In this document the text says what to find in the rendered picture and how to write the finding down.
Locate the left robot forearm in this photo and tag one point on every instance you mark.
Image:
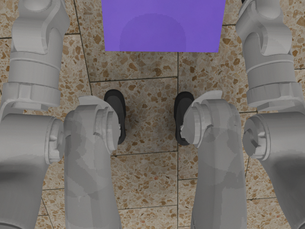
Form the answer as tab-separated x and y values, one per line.
35	57

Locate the robot foot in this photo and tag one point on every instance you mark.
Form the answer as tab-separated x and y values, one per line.
181	104
116	100

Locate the left robot foot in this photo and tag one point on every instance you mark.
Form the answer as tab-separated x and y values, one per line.
116	100

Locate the right robot forearm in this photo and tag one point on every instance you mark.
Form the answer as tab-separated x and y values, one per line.
269	62

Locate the right robot foot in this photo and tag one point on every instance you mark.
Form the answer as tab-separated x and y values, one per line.
181	104

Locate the left robot upper arm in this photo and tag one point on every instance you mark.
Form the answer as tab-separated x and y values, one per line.
28	145

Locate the carton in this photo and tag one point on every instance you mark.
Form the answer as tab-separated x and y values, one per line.
162	25

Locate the right robot upper arm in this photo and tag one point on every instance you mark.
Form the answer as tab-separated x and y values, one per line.
277	140

